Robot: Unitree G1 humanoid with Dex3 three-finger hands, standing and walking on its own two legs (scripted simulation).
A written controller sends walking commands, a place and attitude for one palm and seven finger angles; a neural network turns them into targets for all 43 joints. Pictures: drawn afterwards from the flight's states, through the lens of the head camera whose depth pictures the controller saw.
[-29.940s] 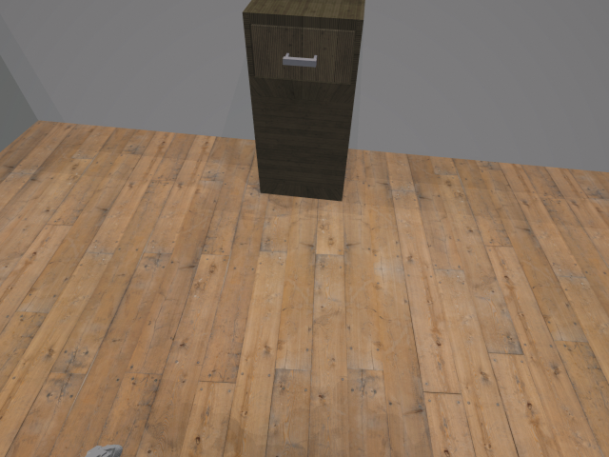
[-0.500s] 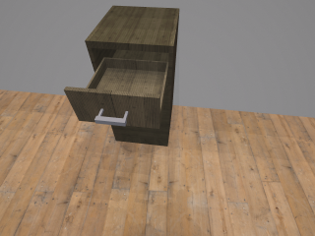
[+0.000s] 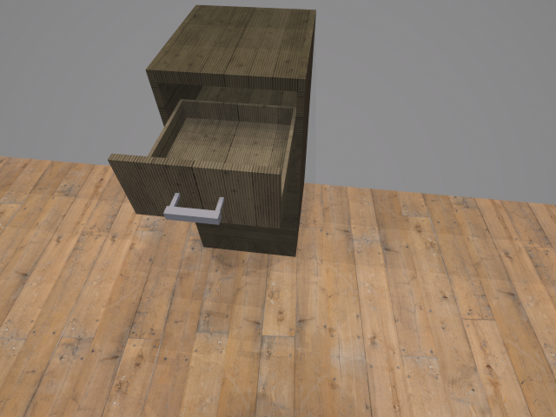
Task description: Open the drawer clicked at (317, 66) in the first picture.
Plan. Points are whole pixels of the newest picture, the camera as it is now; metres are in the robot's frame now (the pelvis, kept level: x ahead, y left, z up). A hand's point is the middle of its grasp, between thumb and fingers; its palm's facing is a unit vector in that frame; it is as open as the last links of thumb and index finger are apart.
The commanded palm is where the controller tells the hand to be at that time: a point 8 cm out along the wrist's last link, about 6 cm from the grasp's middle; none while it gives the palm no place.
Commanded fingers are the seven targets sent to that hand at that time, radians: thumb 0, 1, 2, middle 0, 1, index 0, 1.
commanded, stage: stand and wait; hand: left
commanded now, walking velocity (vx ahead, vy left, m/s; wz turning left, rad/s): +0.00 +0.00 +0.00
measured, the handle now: (195, 207) +0.53 +0.21 -0.08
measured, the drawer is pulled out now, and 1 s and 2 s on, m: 0.30 0.30 0.30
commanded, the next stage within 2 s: none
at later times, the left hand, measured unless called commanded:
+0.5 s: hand out of the picture +0.00 +0.16 -0.17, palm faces +0.03 -0.98 -0.19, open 7.3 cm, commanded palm none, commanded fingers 0.00 0.90 0.90 -0.20 -0.30 -0.20 -0.30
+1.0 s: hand out of the picture +0.00 +0.16 -0.17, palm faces +0.03 -0.98 -0.19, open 7.3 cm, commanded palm none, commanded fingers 0.00 0.90 0.90 -0.20 -0.30 -0.20 -0.30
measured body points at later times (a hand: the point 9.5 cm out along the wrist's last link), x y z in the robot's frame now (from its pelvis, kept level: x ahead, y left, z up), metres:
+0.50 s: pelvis +0.01 +0.00 +0.00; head +0.03 -0.01 +0.45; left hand +0.00 +0.21 -0.16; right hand -0.02 -0.20 -0.17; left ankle -0.01 +0.12 -0.74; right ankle +0.02 -0.08 -0.74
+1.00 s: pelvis +0.02 +0.00 +0.00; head +0.04 -0.01 +0.45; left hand +0.00 +0.21 -0.16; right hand -0.01 -0.20 -0.17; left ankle -0.01 +0.12 -0.74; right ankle +0.02 -0.08 -0.74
